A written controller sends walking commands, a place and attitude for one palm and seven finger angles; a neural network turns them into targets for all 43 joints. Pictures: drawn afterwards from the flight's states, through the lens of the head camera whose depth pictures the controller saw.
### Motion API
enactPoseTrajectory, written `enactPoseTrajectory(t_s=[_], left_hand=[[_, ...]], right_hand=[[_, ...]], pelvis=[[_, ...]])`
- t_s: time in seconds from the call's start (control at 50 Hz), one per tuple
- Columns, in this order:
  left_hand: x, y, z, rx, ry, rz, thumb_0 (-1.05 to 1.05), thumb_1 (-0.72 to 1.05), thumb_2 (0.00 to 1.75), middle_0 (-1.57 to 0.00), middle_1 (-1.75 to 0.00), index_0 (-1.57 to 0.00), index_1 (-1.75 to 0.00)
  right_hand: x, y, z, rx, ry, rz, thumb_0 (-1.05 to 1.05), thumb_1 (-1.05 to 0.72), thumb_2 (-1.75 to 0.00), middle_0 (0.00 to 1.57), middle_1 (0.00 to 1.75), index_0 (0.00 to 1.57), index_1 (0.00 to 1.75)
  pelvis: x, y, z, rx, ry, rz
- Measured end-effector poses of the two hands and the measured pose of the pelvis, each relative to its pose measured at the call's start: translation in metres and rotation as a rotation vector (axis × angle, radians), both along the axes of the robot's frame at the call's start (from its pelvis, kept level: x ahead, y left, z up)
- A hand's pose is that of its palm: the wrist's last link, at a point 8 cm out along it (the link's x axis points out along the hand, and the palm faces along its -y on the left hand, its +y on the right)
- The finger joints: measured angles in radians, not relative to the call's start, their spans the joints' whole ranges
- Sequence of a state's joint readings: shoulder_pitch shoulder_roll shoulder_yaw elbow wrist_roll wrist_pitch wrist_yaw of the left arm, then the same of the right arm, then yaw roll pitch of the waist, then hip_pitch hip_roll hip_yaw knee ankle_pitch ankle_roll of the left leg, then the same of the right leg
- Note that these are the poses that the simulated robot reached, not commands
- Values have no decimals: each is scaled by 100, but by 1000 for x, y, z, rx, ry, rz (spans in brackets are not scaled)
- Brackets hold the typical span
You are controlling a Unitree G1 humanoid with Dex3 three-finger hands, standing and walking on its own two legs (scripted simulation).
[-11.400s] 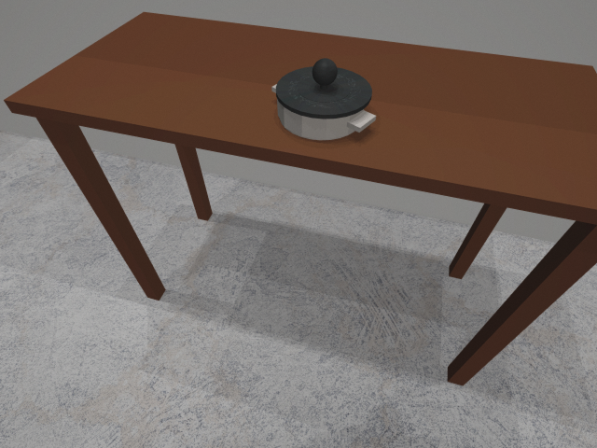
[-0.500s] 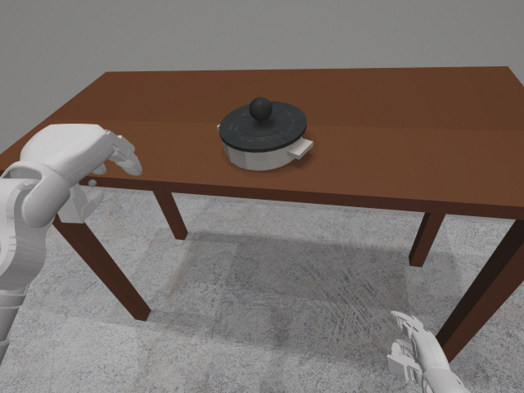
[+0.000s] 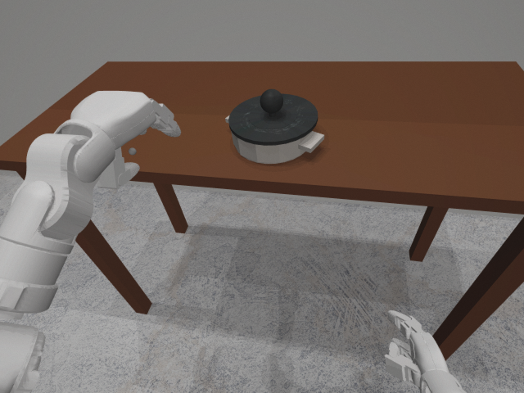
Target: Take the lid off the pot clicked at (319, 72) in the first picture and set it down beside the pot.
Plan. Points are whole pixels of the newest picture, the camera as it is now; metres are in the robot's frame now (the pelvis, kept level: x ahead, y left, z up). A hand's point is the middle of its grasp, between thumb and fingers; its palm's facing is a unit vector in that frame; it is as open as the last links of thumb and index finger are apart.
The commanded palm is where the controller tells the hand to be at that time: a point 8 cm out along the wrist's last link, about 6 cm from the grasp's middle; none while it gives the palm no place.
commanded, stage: move the open hand above the knob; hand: left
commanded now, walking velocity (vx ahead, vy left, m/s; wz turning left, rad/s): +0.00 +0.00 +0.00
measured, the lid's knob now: (271, 101) +0.59 +0.06 +0.17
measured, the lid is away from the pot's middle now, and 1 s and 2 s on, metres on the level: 0.00 0.00 0.00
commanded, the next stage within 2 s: none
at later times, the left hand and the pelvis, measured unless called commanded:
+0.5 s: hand (191, 104) +0.44 +0.16 +0.25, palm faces -0.07 -0.02 -1.00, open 10.1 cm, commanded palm +0.40 +0.16 +0.31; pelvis +0.03 -0.01 +0.00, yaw -1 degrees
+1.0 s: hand (234, 83) +0.50 +0.11 +0.25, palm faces -0.17 -0.01 -0.99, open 10.0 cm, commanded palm +0.47 +0.11 +0.31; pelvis +0.06 -0.03 +0.00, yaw +0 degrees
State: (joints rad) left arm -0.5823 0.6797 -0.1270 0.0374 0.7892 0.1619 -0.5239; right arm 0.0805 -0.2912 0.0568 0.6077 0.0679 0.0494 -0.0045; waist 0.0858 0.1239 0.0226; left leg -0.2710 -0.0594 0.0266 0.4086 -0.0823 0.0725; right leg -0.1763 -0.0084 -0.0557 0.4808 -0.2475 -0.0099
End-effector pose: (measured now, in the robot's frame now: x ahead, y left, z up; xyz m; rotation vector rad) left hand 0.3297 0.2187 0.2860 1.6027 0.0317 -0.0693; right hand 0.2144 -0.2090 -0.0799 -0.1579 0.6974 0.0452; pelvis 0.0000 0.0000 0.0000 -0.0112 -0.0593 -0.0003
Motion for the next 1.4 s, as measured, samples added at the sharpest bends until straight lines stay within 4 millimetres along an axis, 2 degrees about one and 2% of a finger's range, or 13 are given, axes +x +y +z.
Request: enactPoseTrajectory(t_s=[0.14, 0.32, 0.44, 0.5, 0.6, 0.66, 0.76, 0.92, 1.06, 1.12, 1.2, 1.28, 1.4], left_hand=[[31, -10, 21, -16, -50, 21, 0, -41, 173, -89, -8, -89, -9], [58, -55, 6, 1, 4, -63, 0, -41, 173, -89, -8, -89, -9], [87, -54, 23, -33, -12, 13, 0, -41, 173, -89, -8, -89, -9], [93, -58, 18, -50, 7, 32, 0, -41, 173, -88, -8, -89, -8], [101, -81, 4, -22, 55, -16, 0, -41, 173, -88, -8, -89, -8], [110, -89, 12, -15, 47, -30, 0, -41, 173, -89, -8, -89, -9], [129, -90, 24, -50, 43, 35, 0, -41, 173, -89, -8, -89, -9], [145, -108, 8, -32, 118, 30, 0, -41, 173, -88, -8, -89, -8], [166, -113, 29, -58, 101, 55, 0, -41, 173, -89, -8, -89, -9], [175, -114, 23, -47, 131, 82, 0, -41, 173, -88, -8, -89, -8], [181, -128, 14, -25, 158, 40, 0, -41, 173, -88, -8, -89, -8], [190, -142, 26, -44, 141, -9, 0, -41, 173, -89, -8, -89, -9], [211, -139, 32, -57, 158, 71, 0, -41, 173, -88, -8, -89, -8]], right_hand=[[2, 4, -3, 20, 22, -3, 1, -91, -89, 20, 30, 20, 30], [2, -4, -11, 26, 64, -19, 1, -91, -89, 20, 30, 20, 30], [0, -17, -15, 26, 99, -47, 1, -91, -89, 19, 30, 20, 30], [0, -24, -17, 30, 118, -57, 1, -91, -89, 19, 30, 20, 30], [6, -34, -18, 11, 127, -63, 1, -91, -89, 19, 30, 20, 30], [11, -38, -16, 2, 115, -69, 1, -91, -89, 19, 30, 20, 30], [15, -43, -16, 17, 121, -80, 1, -91, -89, 19, 30, 20, 30], [17, -50, -20, 10, 152, -91, 1, -91, -89, 19, 30, 20, 30], [7, -57, -26, 1, 192, -123, 1, -91, -89, 19, 30, 20, 30], [-1, -60, -29, 1, 225, -137, 1, -91, -89, 19, 30, 20, 30], [-12, -63, -34, -11, 264, -156, 1, -91, -89, 19, 30, 20, 30], [-23, -65, -36, -23, 285, -184, 1, -91, -89, 19, 30, 20, 30], [-49, -66, -41, -23, 349, -234, 1, -91, -89, 19, 30, 20, 30]], pelvis=[[6, 2, 1, 1, 23, -2], [19, 0, 1, 8, 35, -9], [27, -6, 2, 14, 57, -14], [34, -8, 2, 17, 65, -15], [41, -13, 2, 19, 62, -8], [44, -16, 2, 21, 65, -8], [50, -21, 2, 26, 84, -10], [58, -27, 2, 30, 88, -6], [64, -29, 2, 32, 108, -7], [65, -29, 1, 33, 114, -9], [67, -27, 2, 32, 120, -9], [69, -25, 2, 32, 129, -14], [70, -22, 2, 33, 147, -29]])
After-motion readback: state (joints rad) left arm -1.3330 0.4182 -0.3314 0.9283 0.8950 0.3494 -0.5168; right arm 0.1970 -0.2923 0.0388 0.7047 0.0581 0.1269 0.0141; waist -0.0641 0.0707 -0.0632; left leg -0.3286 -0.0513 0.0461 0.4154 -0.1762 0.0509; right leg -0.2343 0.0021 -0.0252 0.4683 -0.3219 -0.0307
